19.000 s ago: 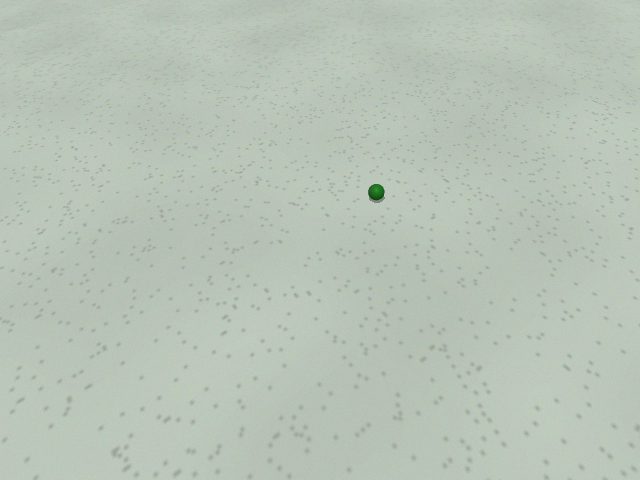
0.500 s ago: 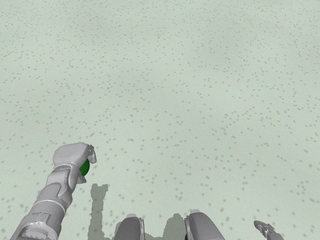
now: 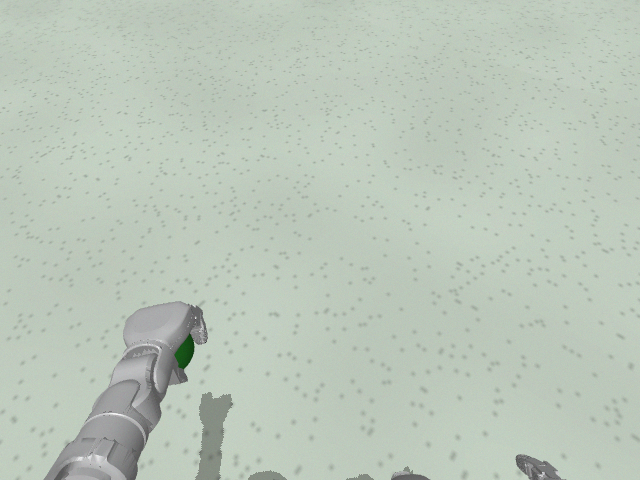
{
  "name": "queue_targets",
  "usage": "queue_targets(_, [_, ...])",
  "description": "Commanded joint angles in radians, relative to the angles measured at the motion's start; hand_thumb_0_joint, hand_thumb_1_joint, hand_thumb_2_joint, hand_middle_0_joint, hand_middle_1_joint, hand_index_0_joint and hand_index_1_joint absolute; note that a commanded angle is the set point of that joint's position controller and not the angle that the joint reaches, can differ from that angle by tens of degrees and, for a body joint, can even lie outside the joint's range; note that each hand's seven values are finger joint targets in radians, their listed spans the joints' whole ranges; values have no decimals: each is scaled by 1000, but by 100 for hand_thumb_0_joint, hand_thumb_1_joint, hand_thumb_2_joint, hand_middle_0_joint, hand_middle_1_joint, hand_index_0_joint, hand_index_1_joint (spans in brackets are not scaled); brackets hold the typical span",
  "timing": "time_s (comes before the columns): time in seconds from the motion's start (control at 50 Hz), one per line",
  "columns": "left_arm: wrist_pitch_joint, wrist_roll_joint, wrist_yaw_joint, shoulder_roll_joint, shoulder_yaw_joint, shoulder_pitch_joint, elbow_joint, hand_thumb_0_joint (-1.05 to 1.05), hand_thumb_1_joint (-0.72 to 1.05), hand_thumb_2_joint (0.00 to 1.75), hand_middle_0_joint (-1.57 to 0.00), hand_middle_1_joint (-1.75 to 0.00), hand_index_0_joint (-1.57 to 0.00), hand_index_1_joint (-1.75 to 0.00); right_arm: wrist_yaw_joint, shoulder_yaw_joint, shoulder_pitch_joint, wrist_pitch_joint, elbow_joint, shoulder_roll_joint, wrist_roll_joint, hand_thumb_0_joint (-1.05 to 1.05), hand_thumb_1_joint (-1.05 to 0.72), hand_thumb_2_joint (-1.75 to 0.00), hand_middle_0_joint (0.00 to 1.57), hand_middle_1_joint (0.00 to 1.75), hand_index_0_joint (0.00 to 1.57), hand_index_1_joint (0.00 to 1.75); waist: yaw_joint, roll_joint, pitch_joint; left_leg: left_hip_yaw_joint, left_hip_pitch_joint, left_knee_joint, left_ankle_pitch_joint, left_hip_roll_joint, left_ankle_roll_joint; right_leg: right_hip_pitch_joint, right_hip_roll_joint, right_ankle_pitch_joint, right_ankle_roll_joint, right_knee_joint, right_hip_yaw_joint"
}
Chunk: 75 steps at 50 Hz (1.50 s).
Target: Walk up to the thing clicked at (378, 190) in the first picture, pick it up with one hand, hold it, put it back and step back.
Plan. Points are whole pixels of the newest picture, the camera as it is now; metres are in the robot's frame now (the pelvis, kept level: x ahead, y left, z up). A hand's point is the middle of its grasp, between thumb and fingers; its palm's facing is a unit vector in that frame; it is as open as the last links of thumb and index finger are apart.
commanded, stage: hold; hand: left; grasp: from above
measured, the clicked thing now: (168, 349) +0.34 +0.24 -0.09
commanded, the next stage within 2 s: crouch in 1.82 s
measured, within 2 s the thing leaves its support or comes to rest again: neither
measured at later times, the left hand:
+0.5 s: hand (164, 344) +0.32 +0.22 -0.03, palm faces -0.44 -0.05 -0.90, open 7.8 cm
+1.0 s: hand (162, 353) +0.30 +0.21 -0.01, palm faces -0.44 -0.05 -0.90, open 7.8 cm
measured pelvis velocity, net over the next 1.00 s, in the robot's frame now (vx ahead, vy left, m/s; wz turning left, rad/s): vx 0.00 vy -0.01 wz -0.01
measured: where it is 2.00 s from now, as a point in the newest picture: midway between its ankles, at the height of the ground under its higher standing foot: outside the picture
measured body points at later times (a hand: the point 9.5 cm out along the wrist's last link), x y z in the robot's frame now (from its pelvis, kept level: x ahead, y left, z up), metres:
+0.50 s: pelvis +0.01 +0.00 +0.02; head +0.03 -0.01 +0.47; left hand +0.34 +0.22 +0.02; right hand +0.12 -0.27 -0.10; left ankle +0.02 +0.12 -0.71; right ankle +0.01 -0.14 -0.71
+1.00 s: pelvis +0.00 -0.01 +0.03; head +0.00 -0.03 +0.47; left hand +0.31 +0.21 +0.04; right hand +0.13 -0.27 -0.09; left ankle +0.02 +0.12 -0.71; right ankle +0.01 -0.14 -0.71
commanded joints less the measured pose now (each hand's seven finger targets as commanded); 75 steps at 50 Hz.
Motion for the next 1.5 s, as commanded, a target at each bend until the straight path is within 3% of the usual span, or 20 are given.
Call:
queue_targets(0.0, [-5, 10, 27, 196, 59, -320, -182, 0, 61, 73, -92, -79, -96, -74, -10, -48, -6, -28, -99, -139, 1, 0, -90, -90, 20, 30, 20, 30, -2, 2, -265, -6, 229, -128, 264, -41, 4, 122, 41, 244, -33, -136, -15])
queue_targets(0.1, [-10, 8, -6, 211, 69, -305, -202, 0, 61, 75, -91, -82, -96, -77, -6, -54, -12, -22, -107, -144, 2, 0, -90, -90, 20, 30, 20, 30, 14, 15, -290, 1, 289, -147, 352, -40, 3, 170, 42, 314, -34, -149, -17])
queue_targets(0.16, [-4, 7, -11, 190, 56, -295, -184, 0, 63, 74, -92, -82, -97, -77, -4, -51, -23, -18, -117, -145, 5, 0, -89, -90, 20, 30, 20, 30, 12, -8, -231, 1, 280, -171, 325, -41, 2, 178, 42, 292, -34, -172, -19])
queue_targets(0.22, [-7, 5, -29, 219, 72, -310, -237, 0, 62, 74, -90, -81, -95, -76, -3, -53, -31, -13, -129, -147, 7, 0, -89, -89, 20, 30, 20, 30, 19, 1, -268, 9, 297, -178, 337, -45, 5, 207, 40, 309, -32, -181, -10])
queue_targets(0.28, [-5, 9, -44, 211, 61, -308, -261, 0, 62, 75, -92, -80, -97, -76, -3, -51, -40, -8, -138, -143, 8, 0, -90, -90, 20, 30, 20, 30, 28, -16, -266, 12, 314, -182, 376, -45, 12, 227, 39, 360, -26, -188, -10])
queue_targets(0.3, [-6, 6, -47, 232, 77, -306, -275, 0, 63, 75, -92, -82, -97, -76, -3, -52, -39, -6, -139, -149, 10, 0, -90, -90, 20, 30, 20, 30, 29, -4, -273, 16, 325, -191, 378, -47, 9, 244, 38, 355, -30, -191, -9])
queue_targets(0.34, [-5, 4, -57, 206, 60, -292, -252, 0, 61, 75, -91, -82, -96, -77, -4, -47, -49, -4, -144, -143, 9, 0, -90, -90, 20, 30, 20, 30, 22, -19, -232, 9, 318, -207, 352, -43, 10, 231, 41, 327, -30, -205, -13])
queue_targets(0.44, [-11, 2, -74, 226, 69, -281, -297, 0, 62, 74, -91, -81, -96, -76, -6, -46, -75, 3, -163, -143, 13, 0, -90, -90, 20, 30, 20, 30, 41, 3, -231, 17, 349, -237, 335, -43, 11, 250, 39, 302, -32, -230, -15])
queue_targets(0.46, [-9, 8, -77, 211, 60, -275, -283, 0, 61, 74, -91, -81, -96, -76, -5, -45, -72, 3, -166, -143, 14, 0, -90, -90, 20, 30, 20, 30, 29, -20, -212, 11, 341, -240, 329, -41, 12, 242, 41, 296, -32, -232, -15])
queue_targets(0.54, [-12, -2, -82, 218, 65, -293, -328, 0, 61, 74, -89, -83, -95, -78, -6, -40, -87, 3, -170, -142, 13, 0, -90, -90, 20, 30, 20, 30, 38, 8, -207, 8, 355, -265, 301, -35, 6, 245, 45, 261, -37, -243, -17])
queue_targets(0.86, [-19, -1, -107, 236, 80, -274, -365, 0, 59, 74, -89, -84, -94, -78, -12, -31, -123, 2, -180, -137, 16, 0, -90, -90, 20, 30, 20, 30, 42, -19, -193, 22, 386, -294, 296, -44, 19, 283, 34, 267, -28, -291, -10])
queue_targets(0.98, [-27, -9, -118, 233, 81, -258, -382, 0, 60, 71, -88, -84, -94, -78, -17, -27, -152, 1, -195, -130, 20, 0, -90, -90, 20, 30, 20, 30, 58, -9, -174, 26, 393, -317, 249, -45, 17, 285, 33, 210, -31, -311, -9])
queue_targets(1.04, [-25, -7, -125, 227, 71, -259, -393, 0, 60, 69, -88, -84, -94, -77, -19, -24, -158, 1, -192, -129, 19, 0, -91, -90, 20, 30, 20, 30, 52, -32, -176, 25, 401, -318, 260, -44, 21, 291, 33, 226, -27, -316, -9])
queue_targets(1.08, [-24, -17, -127, 244, 89, -253, -403, 0, 59, 68, -88, -82, -94, -76, -21, -24, -168, 2, -199, -129, 22, 0, -91, -90, 20, 30, 20, 30, 62, -18, -158, 28, 395, -325, 239, -47, 19, 288, 32, 199, -28, -328, -8])
queue_targets(1.1, [-25, -19, -132, 235, 81, -246, -393, 0, 58, 69, -87, -83, -93, -77, -21, -22, -168, 2, -200, -130, 21, 0, -91, -90, 20, 30, 20, 30, 51, -35, -150, 28, 395, -329, 222, -46, 21, 285, 32, 186, -27, -332, -8])
queue_targets(1.24, [-28, -17, -145, 240, 78, -280, -456, 0, 56, 67, -85, -83, -91, -77, -26, -16, -182, -1, -205, -123, 25, 0, -91, -90, 20, 30, 20, 30, 61, -3, -167, 28, 417, -343, 234, -45, 18, 295, 34, 192, -31, -337, -8])
queue_targets(1.28, [-23, -22, -147, 244, 96, -217, -430, 0, 56, 66, -83, -84, -90, -77, -26, -16, -187, 0, -206, -123, 26, 0, -90, -90, 20, 30, 20, 30, 73, -19, -152, 28, 408, -345, 228, -45, 17, 303, 35, 179, -31, -340, -9])
queue_targets(1.4, [-21, -24, -156, 216, 58, -238, -448, 0, 57, 70, -86, -83, -92, -77, -26, -16, -188, 3, -206, -123, 27, 0, -91, -90, 20, 30, 20, 30, 59, -36, -157, 28, 424, -345, 259, -43, 20, 304, 35, 217, -29, -339, -13])
queue_targets(1.46, [-25, -15, -153, 243, 88, -242, -471, 0, 54, 71, -86, -81, -91, -76, -28, -16, -187, 6, -205, -120, 26, 0, -91, -90, 20, 30, 20, 30, 68, -21, -187, 30, 439, -342, 282, -47, 21, 319, 32, 240, -29, -338, -11])
queue_targets(1.48, [-26, -12, -152, 235, 77, -252, -479, 0, 55, 71, -85, -82, -90, -77, -27, -16, -182, 6, -201, -120, 26, 0, -91, -90, 20, 30, 20, 30, 60, -12, -200, 30, 449, -341, 298, -44, 20, 319, 35, 256, -31, -330, -12])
